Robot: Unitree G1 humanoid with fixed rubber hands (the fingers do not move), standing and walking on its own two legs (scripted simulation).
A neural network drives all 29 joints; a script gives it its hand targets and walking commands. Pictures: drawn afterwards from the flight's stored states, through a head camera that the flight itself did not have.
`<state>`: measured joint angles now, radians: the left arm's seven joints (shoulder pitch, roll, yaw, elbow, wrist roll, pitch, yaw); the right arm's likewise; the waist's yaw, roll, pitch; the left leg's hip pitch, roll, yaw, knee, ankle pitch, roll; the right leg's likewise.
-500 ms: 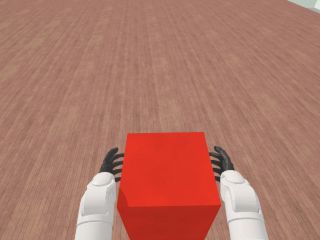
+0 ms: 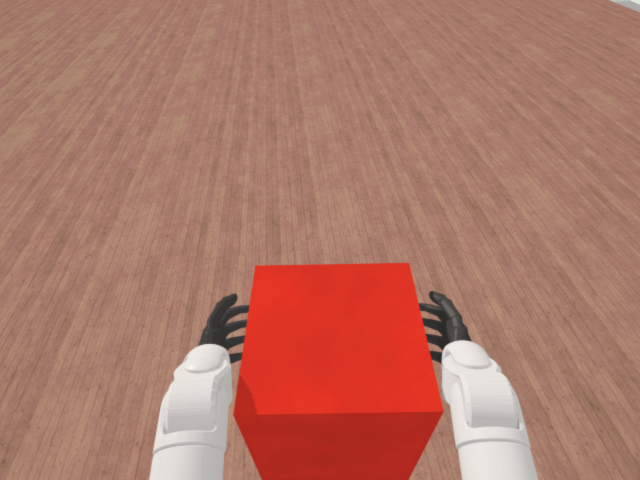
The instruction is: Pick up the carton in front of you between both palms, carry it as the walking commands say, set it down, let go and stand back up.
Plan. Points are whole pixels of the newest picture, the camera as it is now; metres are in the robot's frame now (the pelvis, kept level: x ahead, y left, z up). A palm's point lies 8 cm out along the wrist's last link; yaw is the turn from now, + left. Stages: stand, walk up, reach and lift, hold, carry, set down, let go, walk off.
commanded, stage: hold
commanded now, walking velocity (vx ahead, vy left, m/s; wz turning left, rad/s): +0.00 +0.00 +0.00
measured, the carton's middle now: (334, 376) +0.29 +0.00 -0.04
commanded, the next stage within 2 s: set down in 0.84 s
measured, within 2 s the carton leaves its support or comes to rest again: neither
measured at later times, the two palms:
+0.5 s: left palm (208, 373) +0.25 +0.15 +0.05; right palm (461, 367) +0.26 -0.15 +0.04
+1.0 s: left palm (216, 352) +0.28 +0.15 +0.05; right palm (458, 345) +0.29 -0.15 +0.04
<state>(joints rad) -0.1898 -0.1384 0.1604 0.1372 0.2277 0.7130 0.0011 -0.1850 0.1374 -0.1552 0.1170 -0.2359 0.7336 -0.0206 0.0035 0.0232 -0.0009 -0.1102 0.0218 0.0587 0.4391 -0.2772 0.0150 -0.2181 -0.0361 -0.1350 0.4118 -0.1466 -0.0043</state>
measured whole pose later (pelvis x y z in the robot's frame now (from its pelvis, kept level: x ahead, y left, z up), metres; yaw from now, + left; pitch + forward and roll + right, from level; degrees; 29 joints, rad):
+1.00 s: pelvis -0.01 -0.01 +0.00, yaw +2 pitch -8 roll +0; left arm -0.33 -0.17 0.29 0.32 0.29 0.67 -0.03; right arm -0.31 0.16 -0.27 0.27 -0.30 0.71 0.01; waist -0.01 0.04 0.07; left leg -0.01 0.00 -0.05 0.41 -0.26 -0.01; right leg -0.10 0.01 -0.07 0.38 -0.14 -0.03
